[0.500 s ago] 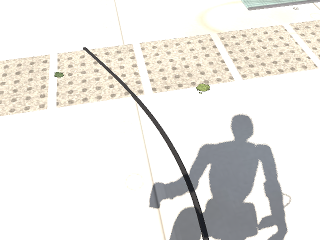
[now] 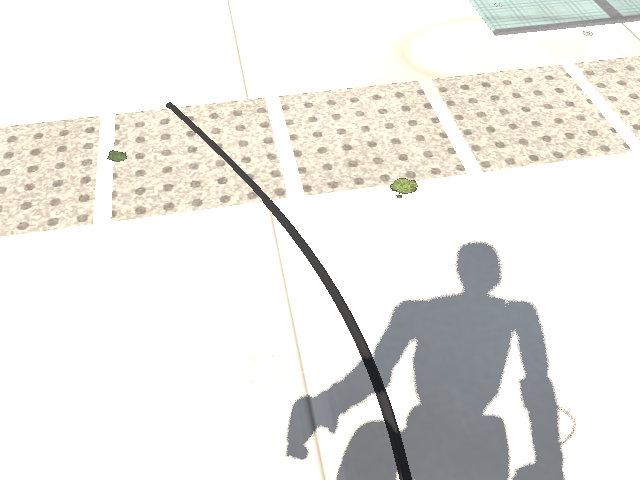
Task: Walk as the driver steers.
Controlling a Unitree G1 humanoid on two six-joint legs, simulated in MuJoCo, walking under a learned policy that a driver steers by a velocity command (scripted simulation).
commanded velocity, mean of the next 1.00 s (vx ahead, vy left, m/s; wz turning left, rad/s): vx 0.40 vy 0.00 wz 0.25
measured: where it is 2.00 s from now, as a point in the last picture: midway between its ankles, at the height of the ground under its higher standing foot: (210, 314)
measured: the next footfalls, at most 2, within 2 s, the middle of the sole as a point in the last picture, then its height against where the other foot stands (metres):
left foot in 0.74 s outside the picture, level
right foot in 1.26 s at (317, 362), level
